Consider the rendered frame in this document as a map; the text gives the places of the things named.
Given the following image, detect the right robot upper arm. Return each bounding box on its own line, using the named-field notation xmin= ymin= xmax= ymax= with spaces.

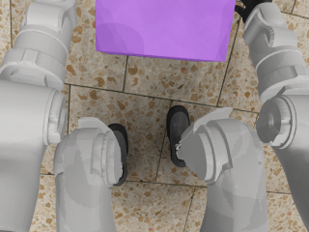
xmin=255 ymin=95 xmax=309 ymax=232

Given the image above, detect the carton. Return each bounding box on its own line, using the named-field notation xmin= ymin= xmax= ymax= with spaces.
xmin=95 ymin=0 xmax=237 ymax=62

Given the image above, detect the left robot upper arm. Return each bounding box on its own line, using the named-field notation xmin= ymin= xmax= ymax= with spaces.
xmin=0 ymin=79 xmax=68 ymax=232

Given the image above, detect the robot right shin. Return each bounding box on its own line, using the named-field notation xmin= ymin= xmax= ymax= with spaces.
xmin=175 ymin=107 xmax=265 ymax=174

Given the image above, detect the right robot thigh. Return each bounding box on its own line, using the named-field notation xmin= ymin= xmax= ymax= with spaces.
xmin=189 ymin=118 xmax=268 ymax=232

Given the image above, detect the right robot hand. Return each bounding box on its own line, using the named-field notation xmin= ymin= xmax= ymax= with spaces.
xmin=234 ymin=0 xmax=272 ymax=24

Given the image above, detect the robot left forearm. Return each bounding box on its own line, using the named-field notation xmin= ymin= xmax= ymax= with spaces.
xmin=0 ymin=0 xmax=78 ymax=92

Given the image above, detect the robot right forearm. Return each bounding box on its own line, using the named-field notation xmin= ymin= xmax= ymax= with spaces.
xmin=242 ymin=2 xmax=309 ymax=104

